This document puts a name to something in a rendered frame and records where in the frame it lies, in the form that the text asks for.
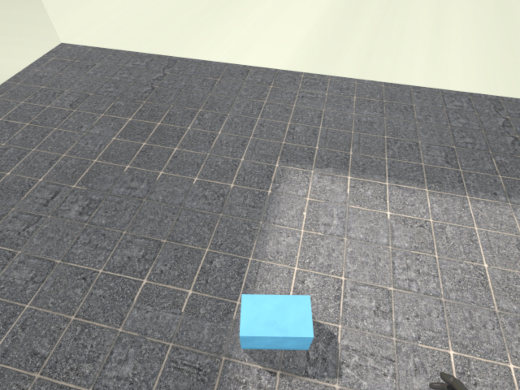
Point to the carton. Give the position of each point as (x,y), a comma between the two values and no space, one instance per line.
(276,322)

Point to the robot right hand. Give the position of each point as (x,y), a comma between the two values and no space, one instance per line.
(451,383)

